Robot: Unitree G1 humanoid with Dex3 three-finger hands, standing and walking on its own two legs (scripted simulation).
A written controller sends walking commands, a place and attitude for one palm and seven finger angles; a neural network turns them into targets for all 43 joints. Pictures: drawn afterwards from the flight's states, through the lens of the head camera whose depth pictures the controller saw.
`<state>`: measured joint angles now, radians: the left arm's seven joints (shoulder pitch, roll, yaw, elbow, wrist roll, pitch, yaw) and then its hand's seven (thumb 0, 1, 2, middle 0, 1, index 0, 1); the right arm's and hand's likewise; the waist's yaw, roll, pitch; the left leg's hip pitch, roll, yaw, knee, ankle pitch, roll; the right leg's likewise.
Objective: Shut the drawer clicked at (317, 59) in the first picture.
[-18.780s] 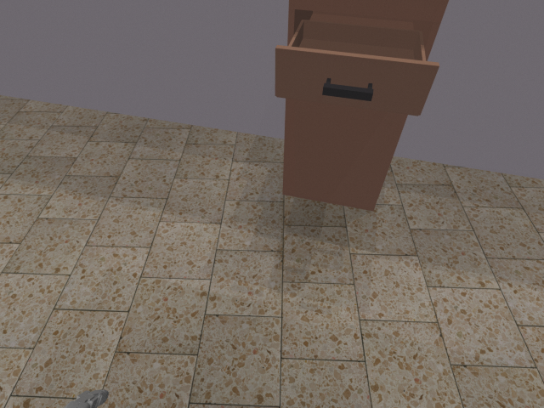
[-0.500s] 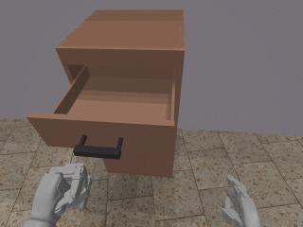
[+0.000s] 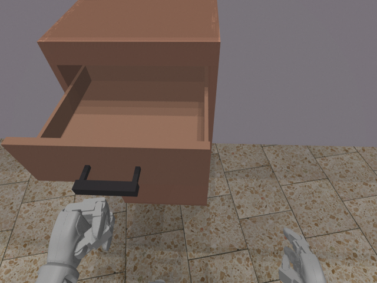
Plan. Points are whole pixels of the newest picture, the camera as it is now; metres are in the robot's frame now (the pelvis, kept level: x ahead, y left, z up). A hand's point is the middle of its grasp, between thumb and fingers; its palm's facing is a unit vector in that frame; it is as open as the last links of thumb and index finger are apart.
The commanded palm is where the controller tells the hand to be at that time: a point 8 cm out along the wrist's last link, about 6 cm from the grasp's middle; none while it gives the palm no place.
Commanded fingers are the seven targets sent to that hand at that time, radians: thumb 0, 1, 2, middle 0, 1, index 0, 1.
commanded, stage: bring the fist close to the handle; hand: left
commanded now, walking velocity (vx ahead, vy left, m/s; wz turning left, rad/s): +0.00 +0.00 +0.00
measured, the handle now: (109, 179) +0.31 +0.19 +0.06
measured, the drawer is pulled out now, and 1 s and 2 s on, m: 0.28 0.27 0.16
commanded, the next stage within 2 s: push the drawer shut in 0.56 s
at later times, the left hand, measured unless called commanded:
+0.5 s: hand (113, 227) +0.21 +0.15 +0.06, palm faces +0.00 -1.00 -0.05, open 3.3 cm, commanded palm +0.18 +0.21 +0.07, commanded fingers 0.00 0.90 0.90 -1.40 -1.60 -1.40 -1.60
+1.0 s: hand (116, 213) +0.24 +0.15 +0.06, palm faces -0.02 -1.00 -0.06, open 3.1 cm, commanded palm +0.23 +0.22 +0.07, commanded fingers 0.00 0.90 0.90 -1.40 -1.60 -1.40 -1.60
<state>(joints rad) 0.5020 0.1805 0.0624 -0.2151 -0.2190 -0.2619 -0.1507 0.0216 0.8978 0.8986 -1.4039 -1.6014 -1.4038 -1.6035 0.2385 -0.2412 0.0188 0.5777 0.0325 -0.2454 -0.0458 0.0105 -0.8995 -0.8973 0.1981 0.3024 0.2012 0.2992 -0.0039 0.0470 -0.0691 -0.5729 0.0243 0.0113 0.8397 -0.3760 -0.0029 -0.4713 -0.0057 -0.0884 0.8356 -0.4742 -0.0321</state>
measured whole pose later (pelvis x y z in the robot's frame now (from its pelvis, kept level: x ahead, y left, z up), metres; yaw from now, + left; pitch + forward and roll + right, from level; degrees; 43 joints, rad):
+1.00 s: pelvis +0.00 +0.00 -0.01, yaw +0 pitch +9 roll -1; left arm 0.33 0.21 0.08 -0.05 -0.23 -0.31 -0.15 0.00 0.85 0.91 -1.40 -1.60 -1.40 -1.60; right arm 0.23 -0.25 0.03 0.56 0.03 -0.15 -0.05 0.01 -0.90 -0.90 0.20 0.30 0.20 0.30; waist -0.02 0.05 -0.09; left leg -0.67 0.03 0.00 0.91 -0.40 -0.01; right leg -0.56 0.00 -0.10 0.90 -0.50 -0.04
